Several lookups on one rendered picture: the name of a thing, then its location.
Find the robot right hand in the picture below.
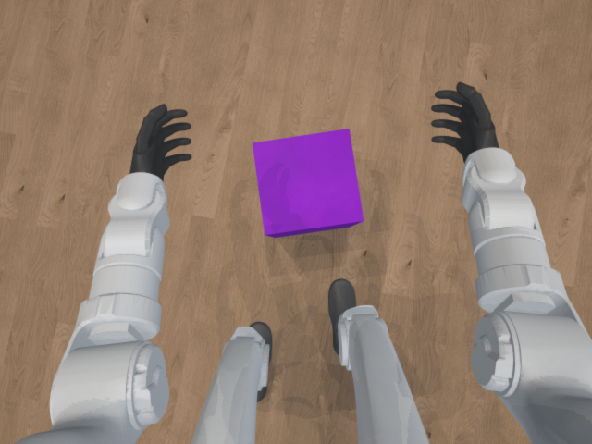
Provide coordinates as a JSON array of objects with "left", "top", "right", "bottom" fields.
[{"left": 431, "top": 82, "right": 499, "bottom": 163}]

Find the robot left forearm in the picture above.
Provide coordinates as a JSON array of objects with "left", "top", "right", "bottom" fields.
[{"left": 50, "top": 172, "right": 170, "bottom": 424}]

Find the carton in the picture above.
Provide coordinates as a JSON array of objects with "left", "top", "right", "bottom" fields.
[{"left": 253, "top": 129, "right": 364, "bottom": 238}]

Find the robot right thigh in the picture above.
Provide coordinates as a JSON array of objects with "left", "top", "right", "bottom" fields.
[{"left": 338, "top": 314, "right": 429, "bottom": 444}]

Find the robot right foot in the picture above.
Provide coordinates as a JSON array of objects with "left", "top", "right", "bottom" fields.
[{"left": 328, "top": 279, "right": 356, "bottom": 356}]

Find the robot left hand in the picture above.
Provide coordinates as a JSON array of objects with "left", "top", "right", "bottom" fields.
[{"left": 130, "top": 104, "right": 191, "bottom": 181}]

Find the robot left upper arm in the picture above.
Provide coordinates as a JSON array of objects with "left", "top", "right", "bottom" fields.
[{"left": 14, "top": 340, "right": 169, "bottom": 444}]

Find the robot right forearm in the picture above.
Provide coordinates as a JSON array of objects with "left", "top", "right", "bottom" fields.
[{"left": 461, "top": 147, "right": 592, "bottom": 344}]

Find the robot right upper arm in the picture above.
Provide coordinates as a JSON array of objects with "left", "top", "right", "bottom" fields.
[{"left": 471, "top": 311, "right": 592, "bottom": 444}]

